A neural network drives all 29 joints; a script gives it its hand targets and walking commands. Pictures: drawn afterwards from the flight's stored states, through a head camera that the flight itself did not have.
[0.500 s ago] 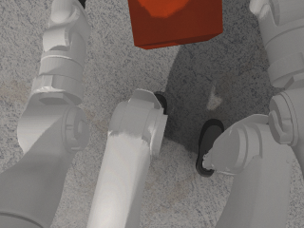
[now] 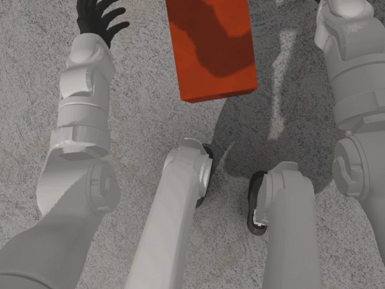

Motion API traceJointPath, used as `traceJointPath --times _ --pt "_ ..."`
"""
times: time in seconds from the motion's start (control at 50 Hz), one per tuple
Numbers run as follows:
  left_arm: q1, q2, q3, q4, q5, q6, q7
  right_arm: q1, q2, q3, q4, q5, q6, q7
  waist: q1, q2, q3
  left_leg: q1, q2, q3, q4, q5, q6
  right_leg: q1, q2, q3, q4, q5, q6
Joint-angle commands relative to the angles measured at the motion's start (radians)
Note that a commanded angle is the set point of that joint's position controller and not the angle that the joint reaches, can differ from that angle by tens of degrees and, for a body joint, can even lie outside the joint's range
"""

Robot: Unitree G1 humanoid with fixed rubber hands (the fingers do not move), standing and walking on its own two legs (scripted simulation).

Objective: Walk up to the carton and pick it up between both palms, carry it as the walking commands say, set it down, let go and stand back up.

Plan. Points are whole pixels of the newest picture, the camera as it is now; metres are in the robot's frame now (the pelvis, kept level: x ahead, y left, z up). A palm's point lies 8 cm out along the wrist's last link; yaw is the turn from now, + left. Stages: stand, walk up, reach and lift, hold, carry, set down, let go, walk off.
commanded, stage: set down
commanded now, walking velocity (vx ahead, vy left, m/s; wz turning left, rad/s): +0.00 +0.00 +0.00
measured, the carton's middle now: (213, 53) +0.54 +0.12 -0.39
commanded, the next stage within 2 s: let go in 0.70 s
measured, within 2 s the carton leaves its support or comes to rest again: neither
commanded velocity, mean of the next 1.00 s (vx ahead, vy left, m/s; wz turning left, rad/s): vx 0.00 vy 0.00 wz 0.00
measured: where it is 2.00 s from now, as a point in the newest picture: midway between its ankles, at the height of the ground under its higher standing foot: (226, 200)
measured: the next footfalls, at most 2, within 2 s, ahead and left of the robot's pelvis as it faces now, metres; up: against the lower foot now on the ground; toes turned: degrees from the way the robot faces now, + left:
none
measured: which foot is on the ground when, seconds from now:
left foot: down 0.00-1.00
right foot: down 0.00-1.00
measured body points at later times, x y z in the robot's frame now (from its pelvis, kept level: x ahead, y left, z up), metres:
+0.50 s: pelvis +0.03 +0.00 +0.13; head +0.32 +0.04 +0.47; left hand +0.46 +0.32 +0.04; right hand +0.59 -0.05 +0.03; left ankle +0.13 +0.10 -0.44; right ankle +0.09 -0.11 -0.44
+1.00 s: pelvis +0.07 +0.01 +0.22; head +0.35 +0.05 +0.57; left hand +0.42 +0.30 +0.08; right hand +0.52 -0.09 +0.08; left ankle +0.13 +0.11 -0.44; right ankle +0.09 -0.11 -0.44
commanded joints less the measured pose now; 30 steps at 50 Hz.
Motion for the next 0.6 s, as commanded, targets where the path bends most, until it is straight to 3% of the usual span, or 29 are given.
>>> traceJointPath --times 0.0,0.06,0.12,0.22,0.26,0.42,0.5,0.58 --pt "-0.1 0.203 0.046 -0.163 -0.021 0.0 -0.029 -0.298 0.009 0.035 -0.176 -0.003 0.018 -0.02 0.143 -0.229 -1.419 0.734 -0.045 0.045 -0.229 0.447 -0.067 0.66 0.029 -0.005 -0.261 0.271 0.028" --pt "-0.051 0.166 0.041 -0.137 -0.021 -0.021 -0.055 -0.214 0.045 0.003 -0.116 -0.039 -0.002 -0.022 0.121 -0.196 -1.283 0.726 -0.039 0.029 -0.271 0.539 -0.079 0.59 0.027 0.0 -0.314 0.331 0.03" --pt "-0.038 0.127 0.03 -0.104 -0.001 -0.05 -0.075 -0.16 0.058 -0.053 -0.054 -0.087 -0.039 -0.021 0.083 -0.141 -1.167 0.748 -0.031 0.009 -0.313 0.579 -0.094 0.484 0.027 -0.008 -0.368 0.309 0.03" --pt "-0.032 0.105 0.031 -0.125 0.029 -0.062 -0.084 -0.118 0.027 -0.132 -0.047 -0.138 -0.066 -0.02 0.036 -0.06 -1.217 0.895 -0.034 -0.007 -0.393 0.629 -0.113 0.498 0.031 -0.02 -0.453 0.284 0.024" --pt "-0.028 0.116 0.039 -0.143 0.039 -0.055 -0.081 -0.111 0.019 -0.146 -0.061 -0.145 -0.061 -0.018 0.038 -0.045 -1.259 0.949 -0.039 -0.001 -0.435 0.618 -0.116 0.552 0.034 -0.022 -0.49 0.278 0.023" --pt "-0.022 0.193 0.074 -0.225 0.027 -0.031 -0.064 -0.164 0.047 -0.051 -0.232 -0.058 -0.023 0.005 0.128 -0.111 -1.349 1.059 -0.042 0.026 -0.628 0.552 -0.081 0.88 0.026 0.013 -0.66 0.328 0.027" --pt "0.002 0.156 0.052 -0.161 0.009 -0.033 -0.085 -0.125 0.054 -0.044 -0.164 -0.069 -0.015 0.019 0.1 -0.141 -1.221 1.05 -0.032 0.011 -0.713 0.524 -0.074 0.915 0.011 0.021 -0.75 0.335 0.024" --pt "0.011 0.079 0.041 -0.032 0.058 -0.063 -0.117 -0.072 0.069 -0.119 -0.007 -0.143 -0.046 0.042 0.053 -0.118 -1.024 0.998 -0.014 -0.014 -0.771 0.443 -0.089 0.79 -0.002 0.008 -0.807 0.266 0.014"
